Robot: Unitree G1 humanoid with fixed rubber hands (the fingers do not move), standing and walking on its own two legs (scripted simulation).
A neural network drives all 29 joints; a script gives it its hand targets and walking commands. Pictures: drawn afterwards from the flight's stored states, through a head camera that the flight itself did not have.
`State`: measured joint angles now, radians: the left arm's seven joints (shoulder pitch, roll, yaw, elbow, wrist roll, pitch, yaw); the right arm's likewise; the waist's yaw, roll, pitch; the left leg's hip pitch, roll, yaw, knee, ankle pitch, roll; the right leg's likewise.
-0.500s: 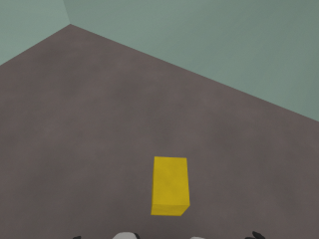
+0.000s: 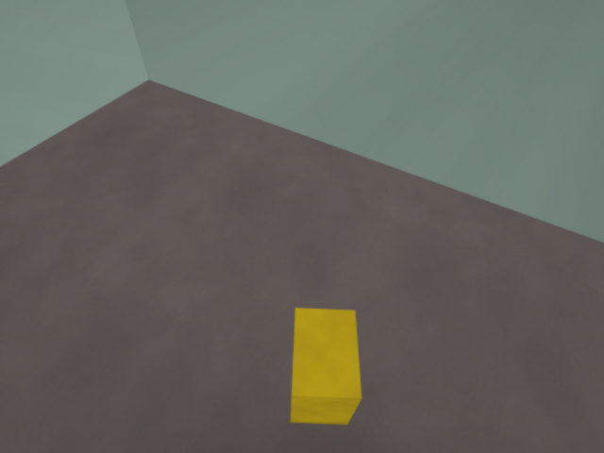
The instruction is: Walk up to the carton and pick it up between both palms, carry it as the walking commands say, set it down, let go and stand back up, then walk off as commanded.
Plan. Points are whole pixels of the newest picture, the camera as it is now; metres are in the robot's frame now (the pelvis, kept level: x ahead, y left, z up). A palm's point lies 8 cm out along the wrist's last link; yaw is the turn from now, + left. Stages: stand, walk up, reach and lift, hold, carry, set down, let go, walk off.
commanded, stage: walk up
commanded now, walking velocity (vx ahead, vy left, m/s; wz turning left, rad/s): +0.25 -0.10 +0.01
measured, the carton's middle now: (322, 367) +0.44 -0.07 -0.63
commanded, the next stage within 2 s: stand in 1.40 s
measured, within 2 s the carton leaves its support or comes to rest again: neither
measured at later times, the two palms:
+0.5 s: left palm out of the picture +0.07 +0.20 -0.14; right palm (512, 450) +0.15 -0.30 -0.12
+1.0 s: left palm out of the picture +0.07 +0.20 -0.14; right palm out of the picture +0.09 -0.30 -0.13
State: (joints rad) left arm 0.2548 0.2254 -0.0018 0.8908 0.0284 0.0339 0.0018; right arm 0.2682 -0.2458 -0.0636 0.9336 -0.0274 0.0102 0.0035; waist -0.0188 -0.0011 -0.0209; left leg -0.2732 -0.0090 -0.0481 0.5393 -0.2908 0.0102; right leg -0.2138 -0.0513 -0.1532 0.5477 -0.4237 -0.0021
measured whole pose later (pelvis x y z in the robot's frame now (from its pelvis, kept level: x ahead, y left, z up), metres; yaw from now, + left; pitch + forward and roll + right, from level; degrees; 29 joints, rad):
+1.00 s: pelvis +0.05 -0.04 +0.00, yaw +0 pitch -1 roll +0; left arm 0.29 0.21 0.00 0.97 0.03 0.03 0.02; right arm 0.23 -0.24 -0.06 0.98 -0.03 0.05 -0.01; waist 0.00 -0.01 0.06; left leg -0.37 0.00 0.01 0.72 -0.38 0.01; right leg -0.16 -0.08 -0.16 0.50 -0.32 0.01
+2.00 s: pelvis +0.02 -0.01 +0.00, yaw +1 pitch +0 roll +0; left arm 0.27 0.21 0.00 1.00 0.02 0.02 0.02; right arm 0.25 -0.22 -0.06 1.04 -0.03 0.00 -0.02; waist -0.01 0.00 0.02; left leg -0.31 -0.01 0.01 0.45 -0.15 0.03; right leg -0.17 -0.05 -0.13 0.45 -0.29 0.01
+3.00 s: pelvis -0.02 -0.02 -0.06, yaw -1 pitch +19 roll -1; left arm -0.21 0.14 0.00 0.59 0.00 0.23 0.06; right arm -0.29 -0.22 -0.09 0.75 0.03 0.16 0.03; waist -0.02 -0.02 0.01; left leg -0.98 0.03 0.01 0.91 -0.27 0.01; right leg -0.86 -0.03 -0.08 0.97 -0.44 -0.01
